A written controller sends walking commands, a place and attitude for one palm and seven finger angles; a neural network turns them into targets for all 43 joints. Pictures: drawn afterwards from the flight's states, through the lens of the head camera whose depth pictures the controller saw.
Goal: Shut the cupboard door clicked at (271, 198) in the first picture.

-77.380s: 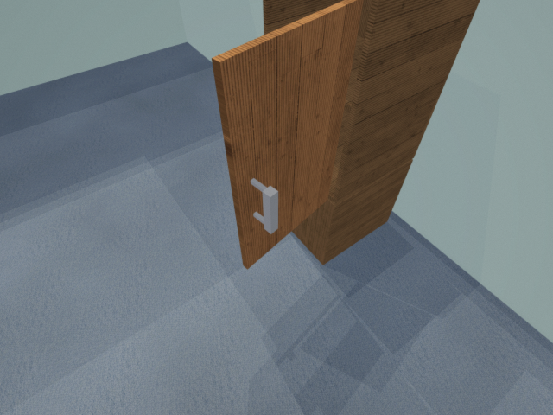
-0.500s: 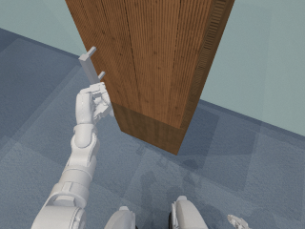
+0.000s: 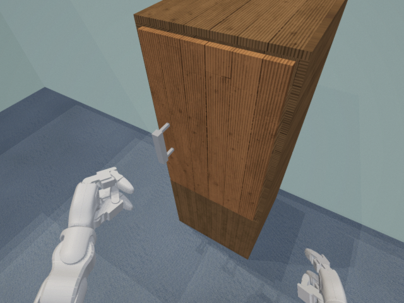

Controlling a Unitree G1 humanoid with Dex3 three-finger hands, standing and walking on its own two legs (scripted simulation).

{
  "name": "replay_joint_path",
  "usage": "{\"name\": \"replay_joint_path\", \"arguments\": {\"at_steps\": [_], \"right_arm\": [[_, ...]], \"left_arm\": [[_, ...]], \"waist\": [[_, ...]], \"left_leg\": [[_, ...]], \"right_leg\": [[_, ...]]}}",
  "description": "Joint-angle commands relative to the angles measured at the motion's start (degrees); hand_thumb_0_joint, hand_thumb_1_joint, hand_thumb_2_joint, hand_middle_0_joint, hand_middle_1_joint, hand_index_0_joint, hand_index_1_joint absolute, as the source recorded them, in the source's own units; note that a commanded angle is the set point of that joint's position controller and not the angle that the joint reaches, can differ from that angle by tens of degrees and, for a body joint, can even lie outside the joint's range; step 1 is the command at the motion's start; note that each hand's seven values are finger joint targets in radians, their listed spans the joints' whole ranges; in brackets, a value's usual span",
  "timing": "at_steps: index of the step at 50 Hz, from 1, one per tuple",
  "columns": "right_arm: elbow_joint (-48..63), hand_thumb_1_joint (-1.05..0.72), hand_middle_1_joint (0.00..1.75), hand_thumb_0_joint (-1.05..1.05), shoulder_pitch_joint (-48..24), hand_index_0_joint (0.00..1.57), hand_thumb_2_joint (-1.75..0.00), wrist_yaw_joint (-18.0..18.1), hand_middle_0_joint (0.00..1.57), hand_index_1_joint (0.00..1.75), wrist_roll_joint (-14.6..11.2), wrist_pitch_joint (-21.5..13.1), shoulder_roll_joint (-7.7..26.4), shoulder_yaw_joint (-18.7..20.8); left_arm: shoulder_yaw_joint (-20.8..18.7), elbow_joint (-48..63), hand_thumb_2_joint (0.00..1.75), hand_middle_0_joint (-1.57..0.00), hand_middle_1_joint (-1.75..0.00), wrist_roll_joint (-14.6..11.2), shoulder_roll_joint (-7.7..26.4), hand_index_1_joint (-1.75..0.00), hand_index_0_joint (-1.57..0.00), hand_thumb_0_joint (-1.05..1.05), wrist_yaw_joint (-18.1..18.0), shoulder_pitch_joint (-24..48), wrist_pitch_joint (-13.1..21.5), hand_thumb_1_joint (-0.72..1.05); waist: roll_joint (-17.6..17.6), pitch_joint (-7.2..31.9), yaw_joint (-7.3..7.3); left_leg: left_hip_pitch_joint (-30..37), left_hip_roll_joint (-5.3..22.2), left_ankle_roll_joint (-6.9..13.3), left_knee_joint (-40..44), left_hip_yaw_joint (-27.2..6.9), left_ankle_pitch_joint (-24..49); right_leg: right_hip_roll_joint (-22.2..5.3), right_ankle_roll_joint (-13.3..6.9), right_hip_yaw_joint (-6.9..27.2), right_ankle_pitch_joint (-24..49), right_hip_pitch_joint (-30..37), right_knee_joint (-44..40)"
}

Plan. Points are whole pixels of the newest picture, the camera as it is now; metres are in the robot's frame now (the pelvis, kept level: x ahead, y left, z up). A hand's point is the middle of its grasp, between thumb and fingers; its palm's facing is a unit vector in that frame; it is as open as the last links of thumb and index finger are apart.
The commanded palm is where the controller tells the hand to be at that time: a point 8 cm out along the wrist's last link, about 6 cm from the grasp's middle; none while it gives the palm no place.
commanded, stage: draw the hand back to the body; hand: left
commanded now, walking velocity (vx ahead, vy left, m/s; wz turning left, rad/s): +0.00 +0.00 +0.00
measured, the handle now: (164, 143) +0.58 +0.16 -0.07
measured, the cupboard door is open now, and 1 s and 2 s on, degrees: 0 0 0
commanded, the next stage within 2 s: step back with the hand held close in 0.84 s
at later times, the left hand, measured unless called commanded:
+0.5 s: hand (6, 215) +0.20 +0.28 +0.18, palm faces +0.48 -0.77 -0.43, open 6.4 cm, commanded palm +0.15 +0.31 +0.19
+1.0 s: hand (15, 219) +0.19 +0.27 +0.18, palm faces +0.46 -0.78 -0.41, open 7.5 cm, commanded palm +0.14 +0.30 +0.19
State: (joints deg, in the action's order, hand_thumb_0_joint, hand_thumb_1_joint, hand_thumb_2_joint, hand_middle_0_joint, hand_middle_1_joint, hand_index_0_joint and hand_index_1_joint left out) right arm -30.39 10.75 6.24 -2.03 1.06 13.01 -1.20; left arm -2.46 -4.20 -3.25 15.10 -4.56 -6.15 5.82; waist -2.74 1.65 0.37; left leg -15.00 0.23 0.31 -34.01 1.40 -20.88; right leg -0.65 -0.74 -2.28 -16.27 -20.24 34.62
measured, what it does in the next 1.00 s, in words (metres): stands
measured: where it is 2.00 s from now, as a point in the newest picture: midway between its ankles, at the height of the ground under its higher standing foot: outside the picture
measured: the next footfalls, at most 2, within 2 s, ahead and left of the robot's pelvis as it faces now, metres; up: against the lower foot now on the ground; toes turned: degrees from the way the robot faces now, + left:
none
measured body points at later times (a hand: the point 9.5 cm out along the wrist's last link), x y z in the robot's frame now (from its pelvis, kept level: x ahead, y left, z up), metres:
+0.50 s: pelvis +0.01 +0.01 +0.01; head -0.01 -0.02 +0.46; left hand +0.17 +0.32 +0.20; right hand +0.20 -0.20 -0.08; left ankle -0.03 +0.12 -0.73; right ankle +0.02 -0.11 -0.73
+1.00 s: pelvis +0.00 +0.00 +0.01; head -0.02 -0.02 +0.46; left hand +0.16 +0.31 +0.20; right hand +0.18 -0.22 -0.07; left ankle -0.03 +0.12 -0.73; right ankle +0.02 -0.11 -0.73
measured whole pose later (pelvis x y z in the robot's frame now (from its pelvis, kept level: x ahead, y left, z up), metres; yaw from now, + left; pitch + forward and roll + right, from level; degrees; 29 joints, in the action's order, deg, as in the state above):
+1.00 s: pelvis +0.00 +0.00 +0.01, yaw -1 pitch -5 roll +0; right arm -36.8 12.1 4.8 -0.2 -7.1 12.7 -0.5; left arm -20.3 20.4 -3.1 19.5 -6.6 -25.7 5.9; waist -4.5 -1.1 3.0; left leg -2.9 0.7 0.4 -23.7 1.8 -16.3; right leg 0.2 -0.5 -2.0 -11.0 -7.6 23.1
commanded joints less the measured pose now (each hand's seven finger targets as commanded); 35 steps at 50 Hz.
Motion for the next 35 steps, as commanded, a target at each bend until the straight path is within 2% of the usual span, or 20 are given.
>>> {"name": "replay_joint_path", "arguments": {"at_steps": [1, 5, 7, 8, 10, 13, 16, 18, 23, 24, 25, 26, 31, 32, 35], "right_arm": [[6.84, -0.90, 0.30, 0.00, -4.92, 0.20, -0.90, 0.77, 0.20, 0.30, 0.73, -4.15, 5.30, 0.89], [6.51, -0.90, 0.30, 0.00, -5.20, 0.20, -0.90, -0.02, 0.20, 0.30, 1.30, -5.61, 4.88, 0.60], [6.09, -0.90, 0.30, 0.00, -5.43, 0.20, -0.90, -0.41, 0.20, 0.30, 1.54, -6.01, 4.94, 0.48], [5.93, -0.90, 0.30, 0.00, -5.52, 0.20, -0.90, -0.53, 0.20, 0.30, 1.66, -6.21, 4.94, 0.62], [5.71, -0.90, 0.30, 0.00, -5.83, 0.20, -0.90, -0.69, 0.20, 0.30, 1.85, -6.63, 4.75, 0.66], [5.28, -0.90, 0.30, 0.00, -5.80, 0.20, -0.90, -0.96, 0.20, 0.30, 2.09, -7.35, 4.78, 0.85], [4.64, -0.90, 0.30, 0.00, -6.18, 0.20, -0.90, -1.25, 0.20, 0.30, 2.21, -8.08, 4.97, 1.19], [4.41, -0.90, 0.30, 0.00, -6.25, 0.20, -0.90, -1.42, 0.20, 0.30, 2.10, -8.36, 4.90, 1.28], [3.65, -0.90, 0.30, 0.00, -6.16, 0.20, -0.90, -1.39, 0.20, 0.30, 2.03, -9.65, 5.05, 1.86], [3.13, -0.90, 0.30, 0.00, -6.10, 0.20, -0.90, -1.35, 0.20, 0.30, 2.01, -9.72, 4.98, 1.85], [2.97, -0.90, 0.30, 0.00, -5.96, 0.20, -0.90, -1.41, 0.20, 0.30, 1.80, -9.68, 5.23, 2.00], [2.77, -0.90, 0.30, 0.00, -5.93, 0.20, -0.90, -1.32, 0.20, 0.30, 1.78, -9.88, 5.68, 2.28], [2.43, -0.90, 0.30, 0.00, -6.12, 0.20, -0.90, -0.82, 0.20, 0.30, 1.97, -10.64, 6.21, 2.54], [2.79, -0.90, 0.30, 0.00, -6.50, 0.20, -0.90, -0.84, 0.20, 0.30, 1.94, -10.80, 5.95, 2.46], [2.70, -0.90, 0.30, 0.00, -7.02, 0.20, -0.90, -0.62, 0.20, 0.30, 1.97, -11.31, 5.47, 2.27]], "left_arm": [[-5.36, 18.03, 0.90, -0.81, -0.96, 0.35, 7.48, -0.96, -0.81, 0.00, -1.32, 7.61, 1.56, 0.90], [-8.11, 24.62, 0.90, -0.69, -0.84, 0.48, 8.46, -0.84, -0.69, 0.00, -1.57, 1.20, 0.69, 0.90], [-9.57, 25.98, 0.90, -0.64, -0.78, 0.41, 9.03, -0.78, -0.64, 0.00, -1.53, -1.34, 0.21, 0.90], [-11.01, 27.29, 0.90, -0.61, -0.75, 0.48, 9.99, -0.75, -0.61, 0.00, -1.69, -1.45, 0.27, 0.90], [-12.77, 29.95, 0.90, -0.56, -0.69, 0.58, 10.77, -0.69, -0.56, 0.00, -1.86, -3.08, 0.19, 0.90], [-15.84, 33.38, 0.90, -0.47, -0.60, 0.47, 12.47, -0.60, -0.47, 0.00, -2.06, -5.94, 0.22, 0.90], [-18.66, 34.60, 0.90, -0.39, -0.51, 0.31, 13.60, -0.51, -0.39, 0.00, -2.23, -10.18, 0.24, 0.90], [-20.17, 37.24, 0.90, -0.34, -0.45, 0.25, 14.37, -0.45, -0.34, 0.00, -2.49, -10.02, 0.64, 0.90], [-26.48, 38.93, 0.90, -0.20, -0.30, -0.12, 17.50, -0.30, -0.20, 0.00, -3.21, -14.80, 1.75, 0.90], [-24.00, 36.12, 0.90, -0.20, -0.30, -0.06, 14.60, -0.30, -0.20, 0.00, -2.93, -15.78, 1.64, 0.90], [-22.51, 34.53, 0.90, -0.20, -0.30, -0.17, 13.13, -0.30, -0.20, 0.00, -2.70, -15.51, 1.45, 0.90], [-21.36, 34.52, 0.90, -0.20, -0.30, 0.00, 12.34, -0.30, -0.20, 0.00, -2.56, -14.94, 1.67, 0.90], [-23.24, 35.61, 0.90, -0.20, -0.30, 0.44, 15.10, -0.30, -0.20, 0.00, -3.30, -12.70, 2.47, 0.90], [-23.01, 37.39, 0.90, -0.20, -0.30, 0.55, 15.09, -0.30, -0.20, 0.00, -3.36, -11.68, 2.72, 0.90], [-24.05, 37.61, 0.90, -0.20, -0.30, 0.57, 15.93, -0.30, -0.20, 0.00, -3.64, -12.46, 3.17, 0.90]], "waist": [[0.72, 6.88, 0.67], [-0.15, 6.90, 1.50], [0.20, 5.04, 1.67], [0.86, 5.32, 1.80], [-0.93, 5.22, 2.07], [-0.62, 5.91, 2.54], [-0.52, 4.00, 2.97], [-2.21, 4.14, 2.95], [-1.20, 2.81, 3.82], [-0.17, 0.33, 3.23], [1.49, -2.12, 2.75], [1.29, -2.50, 2.51], [0.14, 0.04, 3.09], [-0.87, 1.54, 3.23], [-1.53, 0.47, 3.59]], "left_leg": [[3.45, 0.39, 1.03, 9.88, -0.17, 16.49], [6.86, 0.95, 0.39, 11.91, -0.35, 23.80], [7.03, 1.10, 0.27, 12.66, -0.39, 24.82], [7.30, 1.16, 0.07, 12.99, -0.51, 24.96], [8.10, 1.15, -0.03, 13.20, -0.33, 25.77], [8.73, 1.20, -0.15, 13.13, -0.48, 28.36], [8.07, 1.35, -0.17, 13.40, -0.40, 27.84], [8.12, 1.38, -0.43, 13.80, -0.66, 26.44], [6.74, 1.46, -0.36, 14.21, -0.68, 23.92], [6.22, 1.41, -0.19, 14.46, -0.32, 21.69], [5.85, 1.60, -0.01, 14.87, -0.30, 19.31], [5.90, 1.63, 0.21, 15.03, -0.24, 18.59], [6.37, 1.19, 0.68, 15.38, -0.62, 15.93], [6.65, 1.05, 0.65, 15.45, -0.59, 15.61], [5.76, 0.75, 0.73, 15.41, -0.34, 14.20]], "right_leg": [[-0.24, -0.35, 0.09, 13.48, 13.67, -8.66], [-0.29, -0.30, -0.55, 17.95, 17.08, -9.97], [-0.31, -0.26, -0.49, 18.67, 17.73, -11.01], [-0.23, -0.23, -0.65, 18.43, 18.22, -11.22], [-0.16, -0.20, -0.59, 18.56, 18.49, -11.69], [-0.16, -0.11, -0.55, 20.32, 19.94, -11.87], [-0.01, 0.01, -0.43, 19.63, 19.64, -12.73], [-0.13, 0.00, -0.36, 17.90, 19.66, -12.64], [0.00, -0.01, -0.38, 15.88, 19.60, -12.78], [-0.09, 0.10, -0.41, 14.39, 17.83, -13.25], [-0.04, 0.23, -0.37, 12.44, 16.17, -13.92], [-0.05, 0.18, -0.29, 11.59, 15.87, -14.55], [-0.21, 0.03, 0.07, 9.39, 16.87, -14.14], [-0.35, 0.01, 0.12, 9.02, 17.65, -13.84], [-0.24, -0.12, 0.45, 8.15, 17.73, -14.24]]}}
